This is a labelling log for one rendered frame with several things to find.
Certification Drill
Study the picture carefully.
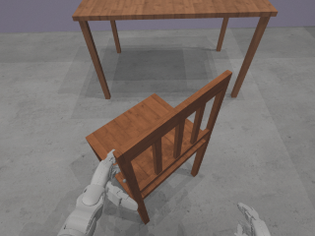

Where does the left robot hand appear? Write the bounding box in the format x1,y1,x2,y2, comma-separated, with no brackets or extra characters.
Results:
90,149,139,210

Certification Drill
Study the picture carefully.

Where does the chair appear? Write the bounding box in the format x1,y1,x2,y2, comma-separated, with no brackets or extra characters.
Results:
86,70,232,225

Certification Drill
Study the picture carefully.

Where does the right robot hand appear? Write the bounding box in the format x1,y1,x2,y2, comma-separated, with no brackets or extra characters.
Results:
234,202,272,236

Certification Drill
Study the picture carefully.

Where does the table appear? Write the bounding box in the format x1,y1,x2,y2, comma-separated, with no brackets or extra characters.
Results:
72,0,278,99

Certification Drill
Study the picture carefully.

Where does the left robot forearm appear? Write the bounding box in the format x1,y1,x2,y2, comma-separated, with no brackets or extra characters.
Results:
57,184,106,236

